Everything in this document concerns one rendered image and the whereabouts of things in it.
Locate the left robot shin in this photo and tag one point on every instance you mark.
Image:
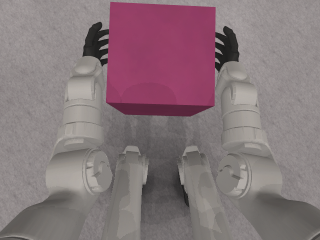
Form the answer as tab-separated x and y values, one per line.
122	155

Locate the right robot shin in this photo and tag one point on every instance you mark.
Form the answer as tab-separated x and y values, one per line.
191	149

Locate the right robot hand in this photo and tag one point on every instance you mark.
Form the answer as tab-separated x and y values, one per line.
229	50

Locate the carton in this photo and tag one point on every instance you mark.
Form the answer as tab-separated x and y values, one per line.
161	59

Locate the left robot hand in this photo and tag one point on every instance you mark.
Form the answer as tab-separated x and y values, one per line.
92	45

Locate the left robot forearm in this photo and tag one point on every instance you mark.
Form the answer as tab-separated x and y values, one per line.
82	109

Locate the robot right upper arm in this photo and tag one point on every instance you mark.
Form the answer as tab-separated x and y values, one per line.
253	184

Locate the robot shin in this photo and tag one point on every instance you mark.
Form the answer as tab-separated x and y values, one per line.
122	155
191	149

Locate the right robot forearm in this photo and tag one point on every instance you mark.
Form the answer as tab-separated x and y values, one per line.
242	130

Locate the robot left upper arm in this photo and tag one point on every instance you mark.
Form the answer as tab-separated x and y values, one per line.
74	180

